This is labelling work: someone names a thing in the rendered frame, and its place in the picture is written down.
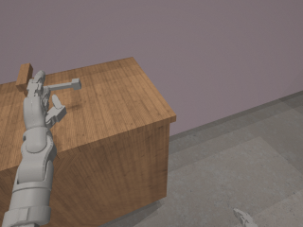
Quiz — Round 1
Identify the robot left hand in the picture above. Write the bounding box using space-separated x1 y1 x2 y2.
23 70 67 130

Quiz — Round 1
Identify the robot left forearm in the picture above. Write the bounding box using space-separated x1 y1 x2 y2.
1 127 57 227

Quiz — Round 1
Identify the robot right hand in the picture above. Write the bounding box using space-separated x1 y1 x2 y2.
233 208 258 227

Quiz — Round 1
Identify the tap lever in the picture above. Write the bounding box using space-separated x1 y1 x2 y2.
43 78 81 91

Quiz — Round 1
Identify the counter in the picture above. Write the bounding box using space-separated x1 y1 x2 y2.
0 57 177 227

